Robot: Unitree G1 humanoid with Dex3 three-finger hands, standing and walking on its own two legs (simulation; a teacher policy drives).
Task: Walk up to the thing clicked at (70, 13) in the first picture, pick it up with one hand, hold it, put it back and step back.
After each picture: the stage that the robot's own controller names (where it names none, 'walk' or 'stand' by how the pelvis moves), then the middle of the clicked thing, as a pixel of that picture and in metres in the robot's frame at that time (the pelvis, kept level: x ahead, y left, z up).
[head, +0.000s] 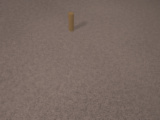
stand; (71, 22) +1.72 +0.07 -0.66
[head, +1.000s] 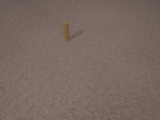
walk; (66, 31) +1.58 +0.21 -0.64
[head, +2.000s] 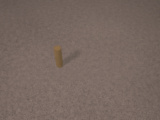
walk; (58, 57) +1.04 +0.24 -0.64
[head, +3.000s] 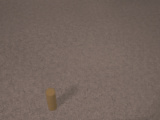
walk; (51, 100) +0.60 +0.19 -0.63
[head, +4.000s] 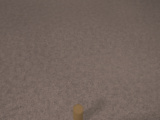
walk; (78, 116) +0.46 +0.00 -0.61
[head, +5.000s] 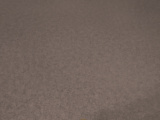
stand; out of the picture +0.39 -0.02 -0.66
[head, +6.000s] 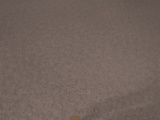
stand; out of the picture +0.40 +0.02 -0.65
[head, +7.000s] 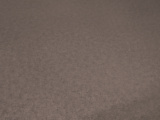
stand; out of the picture +0.38 -0.01 -0.66
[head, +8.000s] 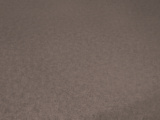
stand; out of the picture +0.39 -0.02 -0.66
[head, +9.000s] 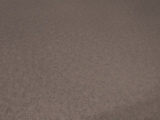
stand; out of the picture +0.38 -0.02 -0.66
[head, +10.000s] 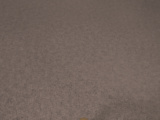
go down; out of the picture +0.38 -0.04 -0.63
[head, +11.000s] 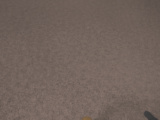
go down; out of the picture +0.39 -0.05 -0.59
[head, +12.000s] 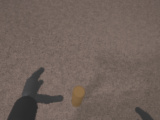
go down; (77, 97) +0.42 -0.04 -0.51
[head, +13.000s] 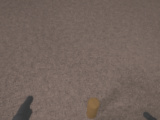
go down; (92, 109) +0.41 -0.04 -0.54
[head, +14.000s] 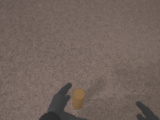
go down; (78, 100) +0.43 -0.03 -0.51
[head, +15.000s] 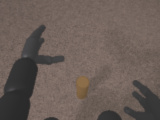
go down; (82, 88) +0.45 -0.04 -0.45
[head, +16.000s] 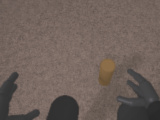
go down; (105, 74) +0.47 -0.04 -0.35
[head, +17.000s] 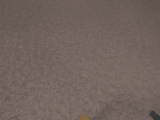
go down; out of the picture +0.40 -0.04 -0.58
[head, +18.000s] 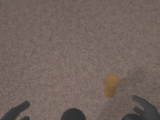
rest palm; (110, 87) +0.45 -0.04 -0.44
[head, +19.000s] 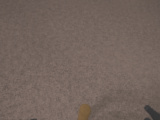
rest palm; (83, 115) +0.40 -0.05 -0.57
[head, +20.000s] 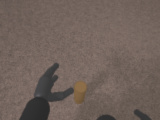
go down; (79, 93) +0.44 -0.04 -0.47
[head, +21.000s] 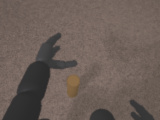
rest palm; (72, 87) +0.45 -0.03 -0.46
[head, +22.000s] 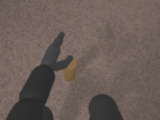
go down; (69, 70) +0.47 -0.02 -0.40
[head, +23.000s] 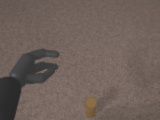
go down; (90, 108) +0.42 -0.04 -0.55
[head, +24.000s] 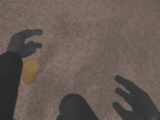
go down; (30, 73) +0.47 -0.02 -0.40
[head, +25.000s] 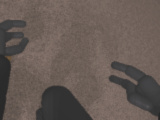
go down; out of the picture +0.48 +0.00 -0.35
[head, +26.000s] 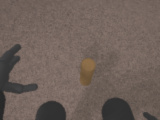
go down; (86, 73) +0.48 -0.04 -0.36
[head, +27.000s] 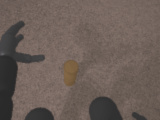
go down; (70, 74) +0.47 -0.03 -0.38
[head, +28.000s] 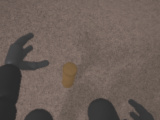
go down; (68, 76) +0.47 -0.03 -0.39
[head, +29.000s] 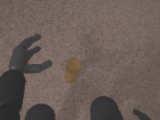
go down; (71, 72) +0.47 -0.03 -0.38
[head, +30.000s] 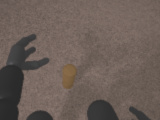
go down; (68, 77) +0.46 -0.03 -0.41
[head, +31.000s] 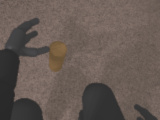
go down; (56, 58) +0.48 -0.02 -0.30
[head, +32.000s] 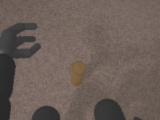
go down; (77, 75) +0.47 -0.03 -0.40
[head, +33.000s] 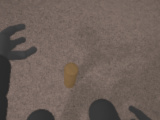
rest palm; (70, 77) +0.47 -0.03 -0.40
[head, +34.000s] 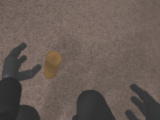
go down; (51, 66) +0.48 -0.02 -0.35
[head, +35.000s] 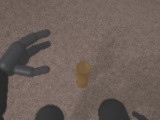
go down; (82, 76) +0.48 -0.04 -0.37
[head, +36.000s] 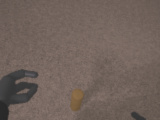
hold; (76, 101) +0.44 -0.04 -0.51
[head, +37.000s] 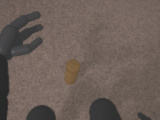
go down; (71, 73) +0.47 -0.03 -0.40
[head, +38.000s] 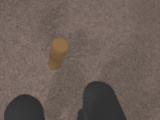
go down; (56, 56) +0.50 +0.00 -0.29
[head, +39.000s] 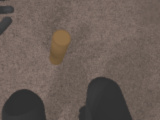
rest palm; (58, 50) +0.51 +0.00 -0.25
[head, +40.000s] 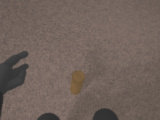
walk; (76, 83) +0.48 -0.03 -0.44
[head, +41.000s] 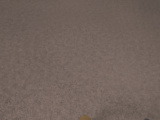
stand; out of the picture +0.41 -0.06 -0.59
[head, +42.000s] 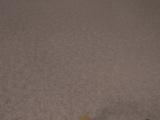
stand; out of the picture +0.41 -0.06 -0.59
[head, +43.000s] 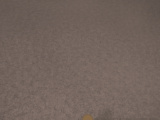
stand; out of the picture +0.42 -0.06 -0.63
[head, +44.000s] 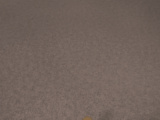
stand; out of the picture +0.43 -0.04 -0.66
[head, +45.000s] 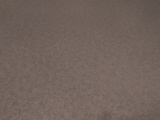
stand; out of the picture +0.41 -0.03 -0.66
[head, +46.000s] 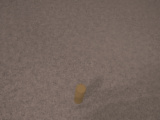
walk; (79, 94) +0.50 -0.05 -0.64
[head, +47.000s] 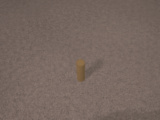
walk; (80, 71) +0.77 +0.03 -0.63
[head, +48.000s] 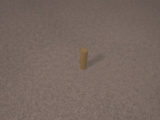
stand; (83, 59) +1.06 -0.06 -0.64
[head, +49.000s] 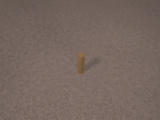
stand; (80, 63) +1.01 -0.03 -0.66
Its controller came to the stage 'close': yes
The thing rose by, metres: 0.00
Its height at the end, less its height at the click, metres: +0.00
